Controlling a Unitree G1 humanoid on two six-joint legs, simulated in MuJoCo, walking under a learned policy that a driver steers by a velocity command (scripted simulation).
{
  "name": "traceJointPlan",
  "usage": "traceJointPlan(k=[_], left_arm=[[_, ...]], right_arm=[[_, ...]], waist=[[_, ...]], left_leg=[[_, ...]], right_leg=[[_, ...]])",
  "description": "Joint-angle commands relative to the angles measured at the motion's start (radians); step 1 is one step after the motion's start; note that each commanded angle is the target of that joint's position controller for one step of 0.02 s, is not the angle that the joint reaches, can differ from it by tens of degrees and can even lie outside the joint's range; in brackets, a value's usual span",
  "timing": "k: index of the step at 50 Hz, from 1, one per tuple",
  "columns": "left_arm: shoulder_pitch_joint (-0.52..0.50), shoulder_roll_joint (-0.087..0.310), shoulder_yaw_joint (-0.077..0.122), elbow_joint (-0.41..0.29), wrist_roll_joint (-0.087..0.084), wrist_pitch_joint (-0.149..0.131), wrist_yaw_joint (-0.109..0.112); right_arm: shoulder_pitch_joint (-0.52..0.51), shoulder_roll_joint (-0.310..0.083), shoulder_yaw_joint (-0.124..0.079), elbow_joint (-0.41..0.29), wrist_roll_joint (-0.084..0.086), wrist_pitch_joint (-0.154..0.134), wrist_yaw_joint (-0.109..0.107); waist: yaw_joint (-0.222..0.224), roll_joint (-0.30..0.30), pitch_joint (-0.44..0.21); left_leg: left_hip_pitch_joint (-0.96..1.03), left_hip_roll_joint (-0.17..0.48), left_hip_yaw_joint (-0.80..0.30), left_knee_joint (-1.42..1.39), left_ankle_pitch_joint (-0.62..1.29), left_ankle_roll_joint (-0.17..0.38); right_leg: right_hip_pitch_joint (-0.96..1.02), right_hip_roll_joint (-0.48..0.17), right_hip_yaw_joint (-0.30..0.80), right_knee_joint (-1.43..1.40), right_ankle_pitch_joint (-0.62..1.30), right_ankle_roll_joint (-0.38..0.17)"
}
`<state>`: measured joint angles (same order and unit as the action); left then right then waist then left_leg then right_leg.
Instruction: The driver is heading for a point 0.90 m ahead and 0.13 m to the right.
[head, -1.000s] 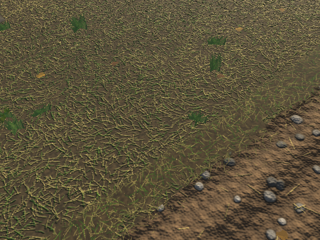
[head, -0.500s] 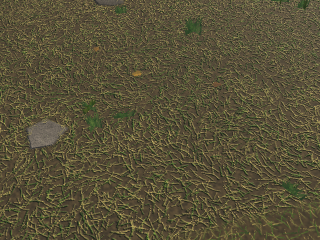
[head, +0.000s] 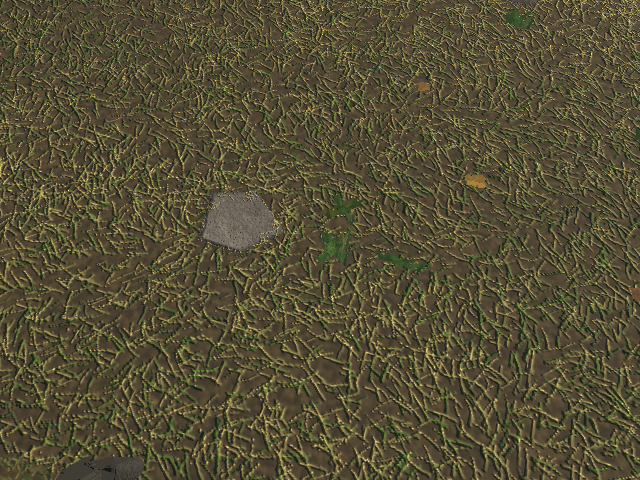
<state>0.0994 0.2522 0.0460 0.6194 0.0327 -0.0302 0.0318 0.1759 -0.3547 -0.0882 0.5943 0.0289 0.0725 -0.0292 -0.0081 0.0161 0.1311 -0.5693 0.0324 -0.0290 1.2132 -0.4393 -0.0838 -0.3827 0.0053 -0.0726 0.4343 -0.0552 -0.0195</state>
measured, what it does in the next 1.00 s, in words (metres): steps on the spot, turning right: left foot, then right foot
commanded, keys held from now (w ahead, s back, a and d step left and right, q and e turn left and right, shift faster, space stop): q+shift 0.14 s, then e+shift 0.86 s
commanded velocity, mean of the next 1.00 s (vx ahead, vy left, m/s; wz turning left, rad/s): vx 0.03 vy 0.00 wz -0.26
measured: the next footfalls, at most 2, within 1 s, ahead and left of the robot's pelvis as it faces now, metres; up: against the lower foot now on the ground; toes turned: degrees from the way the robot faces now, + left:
left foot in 0.22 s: +0.07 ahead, +0.13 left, +0.00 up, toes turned +14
right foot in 0.70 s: +0.05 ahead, -0.11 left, +0.00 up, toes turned -13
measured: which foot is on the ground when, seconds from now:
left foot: up 0.00-0.20, down 0.22-0.72, up 0.74-1.00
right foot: down 0.00-0.22, up 0.24-0.68, down 0.70-1.00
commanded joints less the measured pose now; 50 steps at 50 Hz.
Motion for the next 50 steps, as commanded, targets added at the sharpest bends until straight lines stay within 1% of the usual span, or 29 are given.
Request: traceJointPlan(k=[1, 4, 5, 7, 8, 10, 11, 12, 13, 14, 15, 16, 18, 20, 24, 27, 31, 32, 34, 35, 36, 37, 38, 39, 40, 41, 43, 47, 50], left_arm=[[-0.028, 0.172, 0.060, -0.040, -0.012, -0.012, 0.004], [-0.088, 0.203, 0.072, -0.028, -0.025, -0.007, -0.002], [-0.087, 0.208, 0.074, -0.023, -0.020, -0.002, -0.008], [-0.077, 0.218, 0.082, -0.010, -0.030, 0.002, -0.019], [-0.052, 0.217, 0.079, 0.007, -0.036, 0.005, -0.027], [-0.025, 0.194, 0.066, 0.040, -0.061, 0.016, -0.039], [0.028, 0.139, 0.046, 0.070, -0.058, 0.024, -0.049], [0.035, 0.084, 0.017, 0.022, -0.012, 0.025, -0.059], [-0.035, 0.152, 0.040, 0.031, -0.025, 0.029, -0.046], [-0.010, 0.156, 0.041, 0.055, -0.049, 0.038, -0.043], [0.050, 0.147, 0.043, 0.092, -0.055, 0.048, -0.037], [0.078, 0.161, 0.050, 0.123, -0.048, 0.057, -0.026], [0.099, 0.198, 0.069, 0.129, -0.056, 0.067, -0.012], [0.085, 0.187, 0.069, 0.110, -0.067, 0.075, -0.004], [0.034, 0.118, 0.042, 0.051, -0.057, 0.080, -0.025], [0.037, 0.118, 0.042, 0.018, -0.055, 0.082, -0.038], [0.054, 0.118, 0.049, -0.011, -0.057, 0.097, -0.055], [0.059, 0.112, 0.048, -0.014, -0.056, 0.107, -0.063], [0.104, 0.115, 0.060, -0.014, -0.061, 0.121, -0.067], [0.158, 0.148, 0.077, -0.001, -0.056, 0.121, -0.055], [0.226, 0.268, 0.115, -0.003, -0.055, 0.113, -0.033], [0.221, 0.388, 0.132, -0.026, -0.020, 0.090, -0.034], [0.223, 0.321, 0.117, -0.032, -0.008, 0.056, -0.048], [0.196, 0.302, 0.107, -0.025, -0.016, 0.034, -0.045], [0.132, 0.285, 0.105, -0.031, -0.040, 0.028, -0.034], [0.070, 0.249, 0.092, -0.046, -0.060, 0.034, -0.022], [0.029, 0.227, 0.080, -0.073, -0.052, 0.046, -0.003], [0.059, 0.250, 0.089, -0.080, -0.056, 0.056, 0.011], [0.041, 0.263, 0.096, -0.099, -0.055, 0.066, 0.011]], right_arm=[[0.053, -0.043, -0.007, -0.066, -0.006, -0.003, 0.002], [0.035, -0.060, -0.013, -0.068, -0.005, 0.011, 0.015], [0.031, -0.060, -0.014, -0.064, -0.007, 0.013, 0.024], [0.008, -0.074, -0.022, -0.067, -0.003, 0.021, 0.036], [-0.008, -0.064, -0.019, -0.066, -0.006, 0.027, 0.038], [0.074, -0.054, -0.021, -0.026, -0.015, 0.025, 0.034], [0.138, -0.087, -0.026, -0.002, -0.020, 0.018, 0.025], [0.105, -0.179, -0.029, -0.028, -0.036, 0.011, 0.008], [0.078, -0.139, -0.015, -0.037, -0.076, -0.015, 0.009], [0.011, -0.083, 0.007, -0.019, -0.086, -0.038, 0.012], [-0.051, -0.067, 0.010, -0.005, -0.074, -0.056, 0.015], [-0.083, -0.040, 0.018, 0.004, -0.063, -0.068, 0.012], [-0.116, -0.029, 0.026, 0.009, -0.066, -0.074, -0.002], [-0.110, -0.017, 0.028, 0.016, -0.067, -0.064, -0.020], [-0.073, -0.044, 0.012, 0.040, -0.063, -0.048, -0.040], [-0.073, -0.070, -0.006, 0.050, -0.053, -0.051, -0.040], [-0.098, -0.093, -0.028, 0.056, -0.033, -0.055, -0.023], [-0.101, -0.095, -0.032, 0.060, -0.031, -0.055, -0.012], [-0.107, -0.094, -0.039, 0.071, -0.008, -0.054, 0.006], [-0.062, -0.068, -0.038, 0.098, -0.001, -0.054, 0.016], [-0.056, -0.035, -0.031, 0.092, -0.024, -0.057, 0.020], [-0.172, 0.010, -0.011, -0.007, -0.057, -0.066, 0.013], [-0.237, -0.042, -0.025, -0.002, -0.060, -0.065, 0.005], [-0.240, -0.037, -0.026, -0.011, -0.037, -0.067, 0.001], [-0.208, -0.035, -0.029, 0.011, -0.034, -0.070, -0.009], [-0.181, -0.060, -0.035, 0.020, -0.045, -0.072, -0.019], [-0.132, -0.052, -0.036, 0.038, -0.050, -0.080, -0.016], [-0.140, -0.011, -0.018, 0.042, -0.035, -0.088, -0.010], [-0.150, -0.019, -0.017, 0.042, -0.031, -0.093, 0.002]], waist=[[0.001, -0.110, -0.258], [-0.016, -0.134, -0.243], [-0.013, -0.156, -0.240], [-0.005, -0.158, -0.231], [0.004, -0.135, -0.226], [-0.038, -0.080, -0.235], [-0.043, 0.057, -0.219], [-0.006, 0.339, -0.222], [-0.071, 0.198, -0.255], [-0.028, 0.148, -0.236], [0.007, 0.132, -0.216], [0.008, 0.133, -0.200], [0.019, 0.141, -0.164], [0.006, 0.113, -0.157], [-0.032, 0.100, -0.159], [-0.030, 0.099, -0.176], [-0.009, 0.110, -0.188], [-0.005, 0.105, -0.189], [0.032, 0.091, -0.209], [0.051, 0.026, -0.217], [0.068, -0.194, -0.214], [0.064, -0.407, -0.229], [0.117, -0.200, -0.296], [0.082, -0.163, -0.259], [0.041, -0.099, -0.219], [0.011, -0.091, -0.201], [-0.017, -0.115, -0.233], [0.003, -0.119, -0.242], [0.011, -0.166, -0.228]], left_leg=[[0.017, 0.073, -0.020, -0.116, 0.069, 0.009], [0.134, 0.082, 0.012, -0.257, 0.143, 0.037], [0.168, 0.071, 0.041, -0.292, 0.132, 0.046], [0.212, 0.060, 0.073, -0.382, 0.125, 0.067], [0.260, 0.038, 0.088, -0.454, 0.094, 0.081], [0.453, -0.027, 0.105, -0.680, 0.175, 0.134], [0.597, 0.054, -0.037, -0.810, 0.364, 0.186], [0.638, 0.356, -0.395, -0.866, 0.597, 0.359], [0.459, 0.392, -0.364, -0.894, 0.607, 0.448], [0.398, 0.326, -0.238, -0.907, 0.556, 0.402], [0.382, 0.265, -0.142, -0.907, 0.495, 0.341], [0.390, 0.239, -0.086, -0.906, 0.479, 0.307], [0.363, 0.222, -0.005, -0.906, 0.542, 0.296], [0.427, 0.243, 0.014, -0.903, 0.511, 0.302], [0.503, 0.302, 0.010, -0.907, 0.417, 0.316], [0.513, 0.345, 0.021, -0.902, 0.471, 0.330], [0.511, 0.363, 0.093, -0.849, 0.609, 0.299], [0.513, 0.357, 0.127, -0.816, 0.636, 0.282], [0.473, 0.336, 0.195, -0.714, 0.616, 0.215], [0.408, 0.283, 0.242, -0.598, 0.519, 0.151], [0.169, 0.178, 0.305, -0.328, 0.226, 0.059], [-0.155, -0.006, 0.195, -0.090, -0.269, -0.021], [-0.194, -0.002, 0.014, 0.047, -0.272, -0.013], [-0.213, 0.000, -0.023, 0.052, -0.177, 0.015], [-0.218, 0.014, -0.042, 0.011, -0.074, 0.026], [-0.211, 0.019, -0.055, -0.034, 0.001, 0.027], [-0.118, -0.015, -0.052, -0.059, 0.095, 0.015], [-0.062, -0.071, -0.069, -0.289, 0.151, -0.011], [0.007, -0.098, -0.087, -0.420, 0.157, -0.012]], right_leg=[[0.229, -0.321, 0.213, -0.178, 0.143, -0.221], [0.161, -0.321, 0.113, -0.203, 0.012, -0.194], [0.152, -0.314, 0.075, -0.193, -0.005, -0.187], [0.165, -0.325, 0.031, -0.173, -0.046, -0.167], [0.151, -0.322, 0.030, -0.155, -0.054, -0.170], [0.071, -0.280, -0.002, -0.043, -0.091, -0.115], [-0.065, -0.210, -0.070, 0.114, -0.200, -0.032], [-0.306, -0.065, -0.125, 0.373, -0.605, 0.076], [-0.235, -0.083, 0.042, 0.576, -0.608, 0.088], [-0.179, -0.084, 0.085, 0.620, -0.526, 0.078], [-0.159, -0.071, 0.094, 0.631, -0.449, 0.079], [-0.157, -0.060, 0.115, 0.654, -0.376, 0.092], [-0.148, -0.031, 0.099, 0.743, -0.324, 0.119], [-0.205, -0.045, 0.087, 0.724, -0.302, 0.135], [-0.209, -0.100, 0.055, 0.557, -0.312, 0.146], [-0.152, -0.115, 0.033, 0.481, -0.352, 0.129], [-0.068, -0.107, -0.014, 0.372, -0.375, 0.084], [-0.049, -0.097, -0.037, 0.322, -0.367, 0.064], [0.074, -0.059, -0.072, 0.154, -0.238, 0.017], [0.182, -0.032, -0.034, 0.044, -0.107, -0.026], [0.360, -0.172, 0.219, -0.037, 0.306, -0.112], [0.431, -0.392, 0.642, -0.058, 0.519, -0.332], [0.447, -0.394, 0.597, -0.082, 0.408, -0.363], [0.413, -0.343, 0.516, -0.091, 0.314, -0.313], [0.379, -0.283, 0.449, -0.086, 0.242, -0.255], [0.344, -0.259, 0.418, -0.081, 0.234, -0.222], [0.282, -0.209, 0.380, -0.071, 0.287, -0.206], [0.271, -0.166, 0.417, -0.046, 0.196, -0.192], [0.216, -0.146, 0.487, -0.036, 0.068, -0.181]])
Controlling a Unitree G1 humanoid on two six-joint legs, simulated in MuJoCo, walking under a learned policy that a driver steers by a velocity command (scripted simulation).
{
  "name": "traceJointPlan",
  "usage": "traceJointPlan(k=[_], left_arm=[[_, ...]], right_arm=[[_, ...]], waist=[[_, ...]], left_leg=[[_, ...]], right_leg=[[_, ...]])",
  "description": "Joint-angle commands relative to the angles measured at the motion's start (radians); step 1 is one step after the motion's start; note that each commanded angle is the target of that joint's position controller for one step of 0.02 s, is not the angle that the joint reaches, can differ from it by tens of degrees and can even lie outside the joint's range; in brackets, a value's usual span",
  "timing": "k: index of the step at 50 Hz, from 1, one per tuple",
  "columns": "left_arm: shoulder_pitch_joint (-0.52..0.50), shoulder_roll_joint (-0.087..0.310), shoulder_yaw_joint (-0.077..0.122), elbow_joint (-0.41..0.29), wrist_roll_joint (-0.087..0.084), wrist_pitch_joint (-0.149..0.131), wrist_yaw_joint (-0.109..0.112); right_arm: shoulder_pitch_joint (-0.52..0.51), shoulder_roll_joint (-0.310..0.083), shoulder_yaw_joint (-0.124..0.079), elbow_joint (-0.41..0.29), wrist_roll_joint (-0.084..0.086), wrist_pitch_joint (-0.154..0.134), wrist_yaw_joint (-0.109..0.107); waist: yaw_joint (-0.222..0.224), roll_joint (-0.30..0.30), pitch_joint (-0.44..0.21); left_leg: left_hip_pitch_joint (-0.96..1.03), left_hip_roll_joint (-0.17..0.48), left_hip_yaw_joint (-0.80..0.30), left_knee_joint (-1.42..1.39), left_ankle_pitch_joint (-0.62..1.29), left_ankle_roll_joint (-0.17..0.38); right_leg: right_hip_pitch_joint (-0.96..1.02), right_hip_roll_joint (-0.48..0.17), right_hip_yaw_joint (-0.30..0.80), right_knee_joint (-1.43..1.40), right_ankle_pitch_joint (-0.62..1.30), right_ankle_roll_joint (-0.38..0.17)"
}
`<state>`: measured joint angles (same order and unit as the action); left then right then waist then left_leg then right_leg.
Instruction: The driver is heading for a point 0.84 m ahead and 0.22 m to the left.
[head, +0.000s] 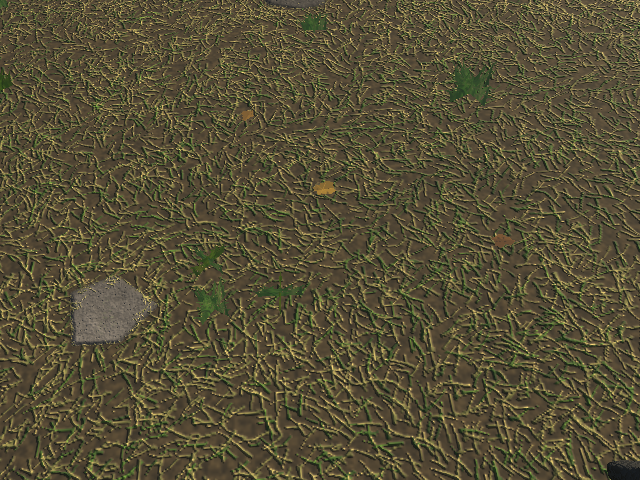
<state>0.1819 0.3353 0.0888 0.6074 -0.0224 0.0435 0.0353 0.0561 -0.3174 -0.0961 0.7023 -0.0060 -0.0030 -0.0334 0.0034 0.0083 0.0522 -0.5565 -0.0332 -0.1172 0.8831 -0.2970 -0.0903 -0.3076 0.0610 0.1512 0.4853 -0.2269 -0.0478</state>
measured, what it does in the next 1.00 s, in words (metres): steps on the spot, turning left: left foot, then left foot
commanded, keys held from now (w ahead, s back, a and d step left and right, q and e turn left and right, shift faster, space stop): e+shift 0.02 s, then q+shift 0.84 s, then e+shift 0.04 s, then w+e+shift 0.10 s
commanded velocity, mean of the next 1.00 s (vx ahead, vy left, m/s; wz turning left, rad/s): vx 0.02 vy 0.00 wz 0.43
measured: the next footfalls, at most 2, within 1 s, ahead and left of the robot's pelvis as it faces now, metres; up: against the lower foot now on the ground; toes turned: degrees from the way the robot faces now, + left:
left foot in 0.16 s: +0.10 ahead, +0.14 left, +0.00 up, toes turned -9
left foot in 0.84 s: +0.04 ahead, +0.19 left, +0.00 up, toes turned +32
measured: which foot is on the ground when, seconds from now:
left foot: up 0.00-0.14, down 0.16-0.44, up 0.46-0.82, down 0.84-1.00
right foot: down 0.00-0.84, up 0.86-1.00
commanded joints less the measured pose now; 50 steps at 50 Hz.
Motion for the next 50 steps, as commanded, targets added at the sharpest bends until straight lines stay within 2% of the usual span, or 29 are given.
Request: traceJointPlan(k=[1, 4, 6, 7, 8, 9, 10, 12, 14, 17, 21, 22, 23, 24, 25, 27, 29, 31, 34, 40, 41, 42, 43, 44, 45, 46, 47, 48, 50], left_arm=[[-0.045, 0.181, 0.054, -0.092, 0.001, -0.005, 0.005], [-0.064, 0.136, 0.030, -0.095, 0.015, -0.002, -0.004], [-0.073, 0.079, -0.001, -0.083, 0.017, -0.003, -0.009], [-0.062, 0.020, -0.026, -0.067, 0.025, -0.007, -0.011], [0.010, -0.036, -0.043, -0.038, 0.053, -0.017, -0.013], [0.113, -0.003, -0.034, -0.024, 0.075, -0.025, -0.014], [0.078, 0.039, -0.022, -0.028, 0.076, -0.029, -0.012], [-0.037, 0.104, 0.000, -0.031, 0.055, -0.030, -0.001], [-0.050, 0.078, 0.003, -0.041, 0.043, -0.026, 0.002], [-0.033, 0.028, 0.001, -0.031, 0.028, -0.043, 0.000], [0.042, 0.012, 0.013, 0.010, 0.013, -0.064, -0.015], [0.065, 0.047, 0.025, 0.020, 0.017, -0.062, -0.017], [0.035, 0.134, 0.045, 0.024, 0.037, -0.056, -0.016], [-0.029, 0.110, 0.042, -0.005, 0.062, -0.059, -0.014], [-0.045, 0.067, 0.028, -0.024, 0.059, -0.060, -0.007], [-0.092, 0.049, 0.021, -0.029, 0.033, -0.059, 0.008], [-0.052, 0.072, 0.025, -0.016, 0.027, -0.052, 0.021], [-0.001, 0.091, 0.030, -0.005, 0.038, -0.037, 0.026], [0.014, 0.131, 0.041, 0.004, 0.034, -0.026, 0.016], [-0.031, 0.158, 0.055, 0.021, -0.008, -0.051, -0.024], [-0.054, 0.146, 0.050, 0.028, -0.015, -0.054, -0.031], [-0.034, 0.120, 0.043, 0.037, -0.014, -0.064, -0.040], [-0.067, 0.014, 0.011, -0.020, 0.044, -0.072, -0.044], [-0.047, 0.038, 0.002, -0.039, 0.053, -0.081, -0.043], [-0.087, 0.102, 0.014, -0.017, 0.023, -0.073, -0.041], [-0.054, 0.120, 0.022, -0.001, 0.004, -0.070, -0.037], [-0.037, 0.107, 0.020, 0.025, 0.008, -0.069, -0.034], [-0.034, 0.099, 0.017, 0.027, 0.015, -0.067, -0.035], [-0.010, 0.086, 0.012, 0.040, 0.001, -0.071, -0.044]], right_arm=[[-0.030, -0.064, -0.010, -0.067, 0.006, -0.021, 0.010], [0.036, -0.086, -0.011, -0.040, 0.007, -0.025, 0.027], [0.056, -0.062, 0.000, -0.040, 0.004, -0.034, 0.040], [0.062, -0.026, 0.015, -0.039, -0.006, -0.040, 0.049], [0.037, -0.035, 0.024, -0.047, -0.026, -0.044, 0.053], [-0.037, -0.085, 0.026, -0.071, -0.032, -0.044, 0.049], [-0.070, -0.064, 0.031, -0.066, -0.026, -0.041, 0.049], [-0.018, -0.123, 0.008, -0.070, 0.005, -0.033, 0.051], [0.030, -0.185, -0.014, -0.073, 0.027, -0.027, 0.040], [0.075, -0.156, -0.020, -0.088, 0.032, -0.010, 0.020], [0.024, -0.140, -0.035, -0.128, 0.051, 0.028, 0.004], [-0.002, -0.115, -0.030, -0.149, 0.058, 0.038, 0.001], [0.018, -0.087, -0.022, -0.175, 0.062, 0.039, 0.003], [0.080, -0.117, -0.034, -0.156, 0.039, 0.032, 0.010], [0.112, -0.168, -0.053, -0.133, 0.026, 0.029, 0.019], [0.123, -0.135, -0.050, -0.114, 0.035, 0.045, 0.028], [0.070, -0.075, -0.023, -0.135, 0.045, 0.049, 0.043], [0.011, -0.059, -0.011, -0.171, 0.049, 0.048, 0.056], [-0.026, -0.049, 0.000, -0.208, 0.040, 0.049, 0.072], [0.045, -0.097, -0.030, -0.203, 0.038, 0.082, 0.077], [0.128, -0.113, -0.045, -0.174, 0.040, 0.091, 0.070], [0.254, -0.172, -0.073, -0.145, 0.038, 0.092, 0.049], [0.310, -0.300, -0.100, -0.149, 0.047, 0.087, 0.026], [0.238, -0.318, -0.083, -0.192, -0.008, 0.051, 0.037], [0.191, -0.222, -0.054, -0.193, -0.004, 0.028, 0.045], [0.179, -0.144, -0.030, -0.163, 0.023, 0.011, 0.040], [0.170, -0.092, -0.014, -0.143, 0.045, 0.006, 0.034], [0.160, -0.082, -0.004, -0.126, 0.045, -0.002, 0.030], [0.154, -0.118, -0.004, -0.117, 0.012, -0.030, 0.024]], waist=[[0.003, -0.170, -0.147], [0.019, -0.204, -0.200], [0.006, -0.194, -0.199], [-0.009, -0.169, -0.189], [0.033, -0.067, -0.190], [0.144, 0.103, -0.144], [0.140, 0.180, -0.099], [0.055, 0.140, -0.072], [0.038, 0.155, -0.073], [0.018, 0.184, -0.129], [0.045, 0.147, -0.204], [0.050, 0.092, -0.194], [-0.001, -0.172, -0.140], [-0.021, -0.263, -0.123], [-0.027, -0.148, -0.127], [-0.045, -0.059, -0.093], [0.000, -0.104, -0.064], [0.043, -0.124, -0.067], [0.063, -0.131, -0.081], [0.006, -0.163, -0.113], [-0.050, -0.138, -0.149], [-0.114, -0.057, -0.194], [-0.087, 0.233, -0.206], [-0.065, 0.260, -0.379], [-0.090, 0.104, -0.337], [-0.055, 0.077, -0.268], [-0.039, 0.041, -0.226], [-0.036, 0.101, -0.179], [-0.027, 0.161, -0.114]], left_leg=[[0.019, -0.040, -0.003, -0.124, 0.009, -0.002], [0.117, 0.002, 0.035, -0.179, 0.007, 0.014], [0.235, 0.031, 0.062, -0.305, 0.087, 0.046], [0.342, 0.053, 0.046, -0.463, 0.236, 0.068], [0.414, 0.133, -0.091, -0.521, 0.421, 0.102], [0.352, 0.220, -0.215, -0.506, 0.562, 0.191], [0.236, 0.251, -0.288, -0.541, 0.382, 0.290], [0.221, 0.177, -0.273, -0.551, 0.211, 0.242], [0.268, 0.175, -0.331, -0.531, 0.196, 0.250], [0.384, 0.185, -0.406, -0.486, 0.357, 0.290], [0.379, 0.148, -0.403, -0.406, 0.471, 0.256], [0.251, 0.090, -0.339, -0.339, 0.352, 0.206], [0.042, -0.047, -0.144, -0.201, 0.067, 0.132], [-0.084, -0.068, -0.056, 0.007, -0.290, 0.075], [-0.108, -0.008, -0.052, 0.190, -0.301, 0.047], [-0.142, 0.035, -0.016, 0.272, -0.176, 0.011], [-0.184, 0.061, 0.051, 0.240, -0.083, -0.013], [-0.179, 0.078, 0.101, 0.170, -0.053, -0.023], [-0.111, 0.104, 0.140, 0.038, -0.042, -0.011], [0.169, 0.048, 0.241, -0.229, -0.012, 0.077], [0.310, 0.012, 0.259, -0.328, 0.043, 0.112], [0.541, 0.012, 0.169, -0.434, 0.264, 0.180], [0.774, 0.246, -0.213, -0.423, 0.856, 0.299], [0.763, 0.471, -0.526, -0.484, 0.800, 0.538], [0.693, 0.450, -0.395, -0.516, 0.701, 0.507], [0.628, 0.365, -0.270, -0.533, 0.336, 0.416], [0.564, 0.298, -0.228, -0.579, -0.074, 0.346], [0.499, 0.272, -0.221, -0.632, -0.250, 0.329], [0.426, 0.273, -0.216, -0.725, -0.348, 0.326]], right_leg=[[0.126, -0.199, 0.290, -0.081, 0.228, -0.150], [0.144, -0.223, 0.267, -0.008, 0.353, -0.141], [0.109, -0.218, 0.254, 0.027, 0.358, -0.125], [0.074, -0.184, 0.227, 0.021, 0.259, -0.085], [0.061, -0.107, 0.154, 0.069, 0.076, -0.028], [0.068, -0.022, 0.064, 0.113, -0.179, 0.027], [0.103, -0.036, 0.022, 0.076, -0.163, 0.070], [0.115, -0.020, -0.025, 0.074, -0.104, 0.061], [0.062, 0.001, -0.059, 0.095, -0.126, 0.061], [-0.008, 0.027, -0.067, 0.121, -0.196, 0.070], [0.100, 0.003, -0.058, -0.047, -0.072, 0.063], [0.210, -0.078, -0.006, -0.118, 0.047, 0.033], [0.267, -0.246, 0.177, -0.151, 0.307, -0.069], [0.310, -0.422, 0.292, -0.145, 0.589, -0.191], [0.305, -0.465, 0.248, -0.122, 0.692, -0.222], [0.305, -0.361, 0.074, -0.091, 0.654, -0.158], [0.327, -0.308, -0.037, -0.099, 0.690, -0.141], [0.354, -0.310, -0.085, -0.110, 0.672, -0.157], [0.360, -0.342, -0.142, -0.117, 0.633, -0.164], [0.287, -0.356, -0.290, 0.024, 0.698, -0.085], [0.233, -0.331, -0.334, 0.146, 0.751, -0.055], [0.071, -0.271, -0.362, 0.345, 0.615, 0.017], [-0.292, -0.131, -0.361, 0.653, -0.316, 0.098], [-0.415, -0.036, -0.122, 0.876, -0.503, 0.127], [-0.414, -0.095, -0.069, 0.896, -0.449, 0.119], [-0.405, -0.147, -0.088, 0.789, -0.348, 0.095], [-0.389, -0.178, -0.107, 0.685, -0.269, 0.081], [-0.365, -0.168, -0.140, 0.645, -0.189, 0.084], [-0.358, -0.166, -0.145, 0.647, -0.052, 0.077]])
